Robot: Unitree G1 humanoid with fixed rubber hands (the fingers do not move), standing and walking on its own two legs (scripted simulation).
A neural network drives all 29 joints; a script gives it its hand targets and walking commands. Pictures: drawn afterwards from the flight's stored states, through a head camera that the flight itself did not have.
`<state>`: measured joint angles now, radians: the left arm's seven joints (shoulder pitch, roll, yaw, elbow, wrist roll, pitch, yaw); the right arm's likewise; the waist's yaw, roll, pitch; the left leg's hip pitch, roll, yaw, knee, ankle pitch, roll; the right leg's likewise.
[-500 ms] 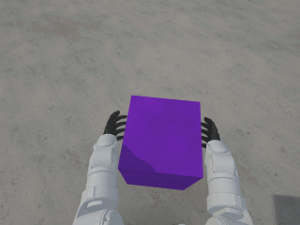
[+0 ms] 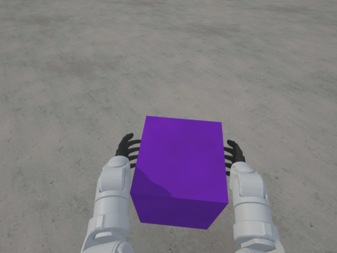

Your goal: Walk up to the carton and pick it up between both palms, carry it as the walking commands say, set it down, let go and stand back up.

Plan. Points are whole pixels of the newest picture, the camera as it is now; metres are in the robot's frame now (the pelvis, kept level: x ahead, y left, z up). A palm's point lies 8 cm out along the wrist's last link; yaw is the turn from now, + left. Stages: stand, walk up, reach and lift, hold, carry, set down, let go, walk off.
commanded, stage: reach and lift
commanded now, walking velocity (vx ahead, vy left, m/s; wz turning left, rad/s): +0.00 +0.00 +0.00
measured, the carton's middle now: (178, 175) +0.33 -0.02 -0.02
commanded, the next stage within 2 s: hold in 1.24 s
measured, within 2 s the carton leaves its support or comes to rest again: neither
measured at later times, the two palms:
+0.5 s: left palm (117, 164) +0.31 +0.14 +0.07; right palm (233, 168) +0.30 -0.15 +0.05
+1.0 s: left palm (117, 166) +0.30 +0.14 +0.06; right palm (233, 167) +0.30 -0.15 +0.05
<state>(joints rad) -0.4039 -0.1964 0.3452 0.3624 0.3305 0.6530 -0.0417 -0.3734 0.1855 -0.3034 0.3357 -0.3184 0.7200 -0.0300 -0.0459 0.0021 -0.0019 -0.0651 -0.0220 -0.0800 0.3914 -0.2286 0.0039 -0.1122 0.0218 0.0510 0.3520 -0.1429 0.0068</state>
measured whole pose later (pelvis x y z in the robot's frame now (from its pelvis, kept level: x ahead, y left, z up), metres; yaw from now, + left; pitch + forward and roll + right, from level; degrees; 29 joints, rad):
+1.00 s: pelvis +0.00 -0.01 +0.00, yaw +0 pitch -7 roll +0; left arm -0.39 -0.19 0.33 0.30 0.33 0.71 -0.05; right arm -0.37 0.19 -0.27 0.32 -0.32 0.74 -0.02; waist 0.00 0.01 0.04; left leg -0.02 -0.01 -0.09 0.35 -0.21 -0.01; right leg -0.07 0.03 0.04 0.33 -0.13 -0.01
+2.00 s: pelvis -0.01 -0.02 +0.00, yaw +0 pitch -8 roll +0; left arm -0.35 -0.18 0.30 0.29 0.32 0.73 -0.04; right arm -0.33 0.17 -0.23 0.30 -0.30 0.77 -0.03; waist 0.01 0.01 0.03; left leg -0.01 0.00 -0.10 0.35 -0.21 -0.02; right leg -0.06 0.04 0.04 0.33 -0.13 -0.02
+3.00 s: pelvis +0.15 -0.09 -0.01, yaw -4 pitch +6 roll +1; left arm -0.14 -0.13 0.10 -0.37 0.04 1.12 0.13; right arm -0.13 0.13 -0.07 -0.37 -0.06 1.16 -0.17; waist 0.01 -0.04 -0.14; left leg -0.54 0.02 0.18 0.60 -0.25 0.01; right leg -0.04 0.00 -0.10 0.30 -0.35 -0.04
